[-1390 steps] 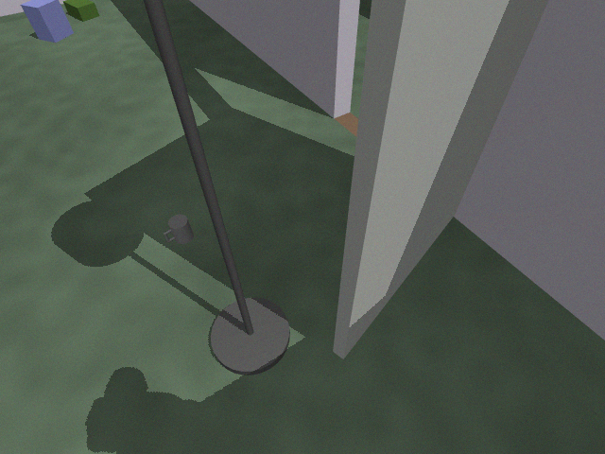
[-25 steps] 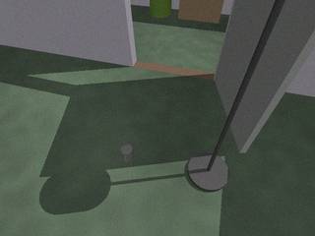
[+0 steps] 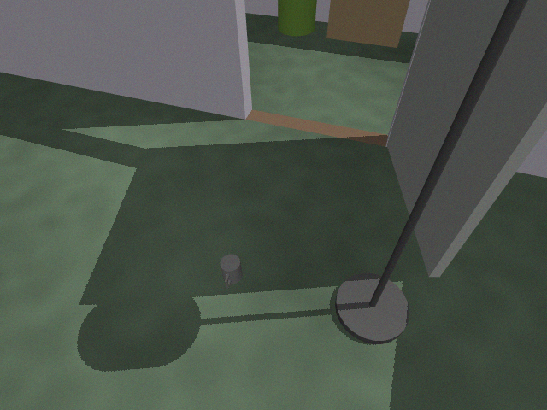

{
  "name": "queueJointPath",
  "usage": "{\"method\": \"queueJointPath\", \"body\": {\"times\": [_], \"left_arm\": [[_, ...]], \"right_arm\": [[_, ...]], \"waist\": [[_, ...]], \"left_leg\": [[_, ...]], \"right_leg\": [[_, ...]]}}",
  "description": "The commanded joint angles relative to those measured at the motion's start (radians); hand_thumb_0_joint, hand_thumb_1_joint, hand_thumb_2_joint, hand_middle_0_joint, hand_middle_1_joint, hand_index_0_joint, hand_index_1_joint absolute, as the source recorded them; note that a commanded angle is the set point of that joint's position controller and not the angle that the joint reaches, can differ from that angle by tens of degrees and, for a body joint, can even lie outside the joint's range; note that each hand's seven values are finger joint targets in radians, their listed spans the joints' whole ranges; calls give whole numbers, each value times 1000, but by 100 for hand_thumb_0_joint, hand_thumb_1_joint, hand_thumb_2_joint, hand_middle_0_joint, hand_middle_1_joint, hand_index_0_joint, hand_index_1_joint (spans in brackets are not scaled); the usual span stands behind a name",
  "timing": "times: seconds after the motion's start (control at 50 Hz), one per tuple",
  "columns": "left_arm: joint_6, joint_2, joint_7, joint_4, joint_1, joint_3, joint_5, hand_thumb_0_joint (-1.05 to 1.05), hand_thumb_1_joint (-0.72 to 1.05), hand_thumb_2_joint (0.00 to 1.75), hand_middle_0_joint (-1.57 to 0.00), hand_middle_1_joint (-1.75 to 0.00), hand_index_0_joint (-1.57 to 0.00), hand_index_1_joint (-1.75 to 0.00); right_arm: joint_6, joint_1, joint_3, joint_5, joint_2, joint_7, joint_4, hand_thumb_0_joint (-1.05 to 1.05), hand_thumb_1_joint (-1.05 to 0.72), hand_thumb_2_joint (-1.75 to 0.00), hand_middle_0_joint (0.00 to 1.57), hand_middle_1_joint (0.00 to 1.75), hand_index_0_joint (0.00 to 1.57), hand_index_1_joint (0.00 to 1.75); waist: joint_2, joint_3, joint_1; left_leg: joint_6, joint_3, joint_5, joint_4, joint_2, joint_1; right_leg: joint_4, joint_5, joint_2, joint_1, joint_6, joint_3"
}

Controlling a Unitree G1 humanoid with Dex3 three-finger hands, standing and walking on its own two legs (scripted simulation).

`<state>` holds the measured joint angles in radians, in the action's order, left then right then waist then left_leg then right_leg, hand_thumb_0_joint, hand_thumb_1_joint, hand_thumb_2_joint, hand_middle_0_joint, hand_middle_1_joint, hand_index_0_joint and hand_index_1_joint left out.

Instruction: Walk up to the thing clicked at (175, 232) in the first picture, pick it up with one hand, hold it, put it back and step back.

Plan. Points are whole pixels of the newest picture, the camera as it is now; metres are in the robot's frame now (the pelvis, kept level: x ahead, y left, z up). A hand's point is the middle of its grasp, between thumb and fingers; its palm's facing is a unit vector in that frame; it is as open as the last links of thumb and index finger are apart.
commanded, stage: walk up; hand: left
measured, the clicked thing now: (230, 272) +0.74 +0.25 -0.73
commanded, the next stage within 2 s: none
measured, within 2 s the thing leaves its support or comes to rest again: neither
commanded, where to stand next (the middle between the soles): +0.36 -0.01 m, yaw +0 degrees
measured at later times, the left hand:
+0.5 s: hand (111, 374) +0.20 +0.32 -0.15, palm faces -0.08 -0.94 -0.34, open 7.4 cm
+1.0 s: hand (160, 299) +0.35 +0.28 -0.17, palm faces -0.02 -0.94 -0.35, open 7.4 cm
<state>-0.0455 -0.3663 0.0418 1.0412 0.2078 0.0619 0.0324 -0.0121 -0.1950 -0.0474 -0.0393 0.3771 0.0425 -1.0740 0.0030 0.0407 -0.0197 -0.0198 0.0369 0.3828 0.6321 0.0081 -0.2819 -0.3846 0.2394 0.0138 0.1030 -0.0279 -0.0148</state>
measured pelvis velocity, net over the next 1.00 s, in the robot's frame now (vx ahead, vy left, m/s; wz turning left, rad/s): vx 0.26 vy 0.02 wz -0.01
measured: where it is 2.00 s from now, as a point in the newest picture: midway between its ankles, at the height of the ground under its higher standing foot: (284, 403)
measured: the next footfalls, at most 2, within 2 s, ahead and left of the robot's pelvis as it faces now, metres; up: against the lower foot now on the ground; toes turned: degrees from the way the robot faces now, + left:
right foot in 0.60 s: +0.30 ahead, -0.12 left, +0.00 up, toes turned -1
left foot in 0.92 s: +0.37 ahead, +0.15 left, +0.00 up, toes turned +1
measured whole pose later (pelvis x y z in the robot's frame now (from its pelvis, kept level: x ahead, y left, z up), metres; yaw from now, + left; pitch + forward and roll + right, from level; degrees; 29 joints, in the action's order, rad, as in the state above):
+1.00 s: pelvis +0.26 +0.02 -0.03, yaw +0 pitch -3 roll +0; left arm 0.01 -0.39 0.01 0.86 0.18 0.02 -0.01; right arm -0.03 -0.22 -0.03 -0.02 0.38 0.00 -0.90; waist -0.03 0.14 -0.01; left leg 0.00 -0.02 0.26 0.68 -0.02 -0.37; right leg -0.79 0.45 0.03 0.33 -0.02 0.00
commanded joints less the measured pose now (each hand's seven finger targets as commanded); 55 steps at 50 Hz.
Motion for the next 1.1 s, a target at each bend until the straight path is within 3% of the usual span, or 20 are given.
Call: {"method": "queueJointPath", "body": {"times": [0.0,0.12,0.14,0.16,0.22,0.26,0.32,0.44,0.54,0.56,0.58,0.6,0.62,0.72,0.84,0.88,0.92,0.94,1.02,1.08], "left_arm": [[-23,-309,-21,-99,3,85,5,0,90,90,-20,-30,-20,-30],[-5,-219,2,-176,-6,45,-1,0,90,90,-20,-30,-20,-30],[-4,-139,4,-192,41,26,-15,0,90,90,-20,-30,-20,-30],[5,-206,-9,-178,52,43,-14,0,90,90,-20,-30,-20,-30],[7,-271,-13,-141,131,41,-29,0,90,90,-20,-30,-20,-30],[5,-273,-6,-125,153,45,-22,0,90,90,-20,-30,-20,-30],[7,-251,8,-159,120,43,-14,0,90,90,-20,-30,-20,-30],[3,-223,37,-228,8,51,-7,0,90,90,-20,-30,-20,-30],[-20,-215,23,-219,95,63,-9,0,90,90,-20,-30,-20,-30],[-32,-245,11,-198,178,79,-9,0,90,90,-20,-30,-20,-30],[-41,-310,-6,-202,237,98,0,0,90,90,-20,-30,-20,-30],[-40,-371,-12,-222,241,103,-17,0,90,90,-20,-30,-20,-30],[-35,-369,-14,-234,205,99,-32,0,90,90,-20,-30,-20,-30],[-28,-272,-31,-283,74,57,-26,0,90,90,-20,-30,-20,-30],[-6,-262,-47,-286,13,33,-30,0,90,90,-20,-30,-20,-30],[14,-239,-48,-289,-27,18,-42,0,90,90,-20,-30,-20,-30],[35,-189,-50,-274,28,7,-60,0,90,90,-20,-30,-20,-30],[51,-224,-58,-228,39,19,-57,0,90,90,-20,-30,-20,-30],[43,-215,-52,-169,50,22,-46,0,90,90,-20,-30,-20,-30],[15,-276,-56,-147,17,30,-21,0,90,90,-20,-30,-20,-30]], "right_arm": [[-38,70,-64,6,203,7,147,0,-90,-90,20,30,20,30],[-61,-210,-115,-6,234,1,96,0,-90,-90,20,30,20,30],[-68,-292,-140,-17,332,-11,106,0,-90,-90,20,30,20,30],[-75,-239,-140,-5,387,-9,144,0,-90,-90,20,30,20,30],[-78,-66,-103,22,297,-18,229,0,-90,-90,20,30,20,30],[-86,-97,-93,25,273,-21,233,0,-90,-90,20,30,20,30],[-91,-122,-93,22,274,-21,254,0,-90,-90,20,30,20,30],[-88,-143,-95,26,288,-13,289,0,-90,-90,20,30,20,30],[-72,-123,-84,28,273,-16,325,0,-90,-90,20,30,20,30],[-71,-161,-65,32,225,-17,328,0,-90,-90,20,30,20,30],[-72,-198,-41,39,161,-25,342,0,-90,-90,20,30,20,30],[-66,-217,-37,45,159,-30,345,0,-90,-90,20,30,20,30],[-52,-186,-56,33,235,-43,315,0,-90,-90,20,30,20,30],[-38,-237,-53,40,206,-29,260,0,-90,-90,20,30,20,30],[-38,-175,-43,34,159,-46,229,0,-90,-90,20,30,20,30],[-44,-178,-54,25,190,-54,217,0,-90,-90,20,30,20,30],[-52,-79,-71,21,312,-58,260,0,-90,-90,20,30,20,30],[-49,-37,-67,36,325,-56,260,0,-90,-90,20,30,20,30],[-35,52,-44,28,277,-65,242,0,-90,-90,20,30,20,30],[-18,33,-21,52,209,-58,228,0,-90,-90,20,30,20,30]], "waist": [[-117,41,-19],[37,-44,125],[310,-70,152],[234,-58,127],[98,44,26],[111,54,30],[117,67,39],[131,91,61],[66,16,-4],[-38,-54,-44],[-237,-113,-63],[-318,-96,-59],[-184,-42,-54],[-164,-6,17],[-143,-81,25],[-85,-77,53],[109,-87,2],[161,-85,8],[209,-93,-25],[45,-136,5]], "left_leg": [[7,22,49,108,-88,-279],[-6,-80,-135,-174,-9,399],[-88,331,178,-371,-243,453],[-174,629,375,-478,-382,321],[-175,372,192,-428,-328,210],[-163,243,-17,-431,-289,153],[-194,152,-149,-434,-283,156],[-178,69,-42,-420,-236,88],[-139,8,-334,-163,-213,61],[-105,-30,-415,41,-162,23],[-54,-95,-293,321,-76,-101],[-16,-96,134,476,49,-280],[-17,11,191,571,-5,-270],[8,-11,40,400,-50,-157],[16,-80,-162,7,-26,49],[-10,-59,-362,-101,-24,131],[-151,328,-505,-224,-323,69],[-242,389,-462,-233,-377,-22],[-158,179,-547,-108,-253,13],[-42,66,-454,42,-139,-34]], "right_leg": [[241,304,297,-122,-198,307],[-271,10,100,318,-90,4],[-584,255,-49,492,-36,-42],[-707,349,-62,510,-37,124],[-722,174,43,508,-34,170],[-654,107,50,448,-5,150],[-530,79,64,430,31,101],[-296,-41,71,339,10,5],[-133,-56,6,86,-14,-58],[-95,-38,-2,-68,-35,-26],[-12,-57,174,-178,-94,223],[100,-89,388,-209,-217,584],[79,-95,420,-82,-281,599],[23,-319,228,114,-211,164],[-175,-568,227,166,-173,89],[-261,-348,182,248,-110,83],[-419,62,-4,277,-7,9],[-495,292,-6,183,-6,30],[-326,208,19,174,-19,25],[-119,-202,144,60,-65,207]]}}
